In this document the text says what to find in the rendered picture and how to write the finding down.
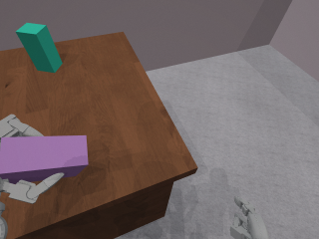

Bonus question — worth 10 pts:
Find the robot left hand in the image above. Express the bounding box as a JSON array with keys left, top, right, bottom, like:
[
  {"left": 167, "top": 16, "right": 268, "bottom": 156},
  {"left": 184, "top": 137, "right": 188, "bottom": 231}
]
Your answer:
[{"left": 0, "top": 114, "right": 65, "bottom": 204}]

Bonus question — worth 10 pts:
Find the table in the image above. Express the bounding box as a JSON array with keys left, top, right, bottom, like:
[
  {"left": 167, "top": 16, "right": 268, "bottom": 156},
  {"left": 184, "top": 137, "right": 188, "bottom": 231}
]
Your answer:
[{"left": 0, "top": 32, "right": 198, "bottom": 239}]

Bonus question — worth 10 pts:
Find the sponge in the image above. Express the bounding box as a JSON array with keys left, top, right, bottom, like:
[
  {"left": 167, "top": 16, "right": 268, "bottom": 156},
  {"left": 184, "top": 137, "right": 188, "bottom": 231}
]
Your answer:
[{"left": 0, "top": 135, "right": 89, "bottom": 184}]

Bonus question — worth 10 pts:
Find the robot right hand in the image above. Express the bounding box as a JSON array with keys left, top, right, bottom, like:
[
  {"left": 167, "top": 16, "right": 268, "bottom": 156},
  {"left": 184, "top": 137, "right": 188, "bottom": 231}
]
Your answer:
[{"left": 230, "top": 196, "right": 270, "bottom": 239}]

